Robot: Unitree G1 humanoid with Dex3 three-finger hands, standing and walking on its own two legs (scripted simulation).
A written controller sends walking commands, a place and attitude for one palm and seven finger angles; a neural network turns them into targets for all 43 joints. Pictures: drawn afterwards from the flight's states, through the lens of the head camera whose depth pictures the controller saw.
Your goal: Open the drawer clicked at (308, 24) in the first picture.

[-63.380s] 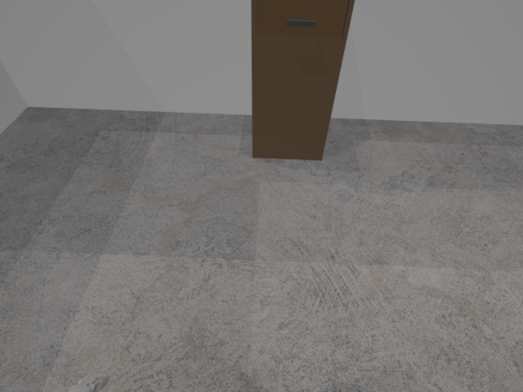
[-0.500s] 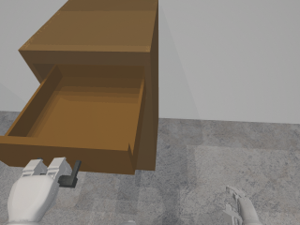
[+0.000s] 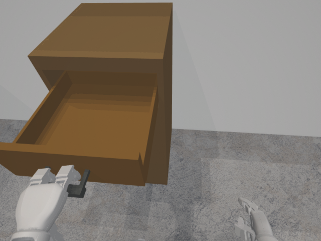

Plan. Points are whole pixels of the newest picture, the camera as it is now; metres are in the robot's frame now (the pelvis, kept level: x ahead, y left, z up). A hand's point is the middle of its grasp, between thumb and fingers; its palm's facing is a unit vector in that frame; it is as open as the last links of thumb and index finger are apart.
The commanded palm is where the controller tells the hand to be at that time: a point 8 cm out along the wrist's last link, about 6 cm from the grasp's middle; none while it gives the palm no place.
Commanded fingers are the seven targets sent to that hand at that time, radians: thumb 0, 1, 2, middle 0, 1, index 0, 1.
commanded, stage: lift the hand off the handle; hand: left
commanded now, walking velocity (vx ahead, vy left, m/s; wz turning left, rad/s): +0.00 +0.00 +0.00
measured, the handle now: (62, 180) +0.23 +0.27 +0.05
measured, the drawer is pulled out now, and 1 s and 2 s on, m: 0.30 0.29 0.29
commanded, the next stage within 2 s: draw the hand back to the body in 1.52 s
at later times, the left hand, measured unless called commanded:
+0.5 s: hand (52, 196) +0.19 +0.26 +0.06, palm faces +0.07 -0.04 -1.00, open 13.3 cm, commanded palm +0.16 +0.26 +0.12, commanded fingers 0.00 -0.50 0.30 -0.30 -1.20 -0.30 -1.20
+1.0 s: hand (31, 174) +0.20 +0.28 +0.14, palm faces +0.13 -0.05 -0.99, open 13.5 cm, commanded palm +0.17 +0.27 +0.19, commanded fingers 0.00 -0.50 0.30 -0.30 -1.20 -0.30 -1.20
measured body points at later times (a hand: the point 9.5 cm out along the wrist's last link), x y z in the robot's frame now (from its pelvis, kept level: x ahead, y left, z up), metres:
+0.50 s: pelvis +0.00 +0.00 +0.01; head +0.01 -0.02 +0.45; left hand +0.18 +0.26 +0.11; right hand +0.20 -0.21 -0.09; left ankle +0.02 +0.13 -0.70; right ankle -0.02 -0.11 -0.70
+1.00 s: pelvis +0.00 +0.01 +0.03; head +0.00 -0.02 +0.48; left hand +0.19 +0.28 +0.19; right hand +0.23 -0.18 -0.06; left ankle +0.02 +0.13 -0.70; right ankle -0.02 -0.11 -0.70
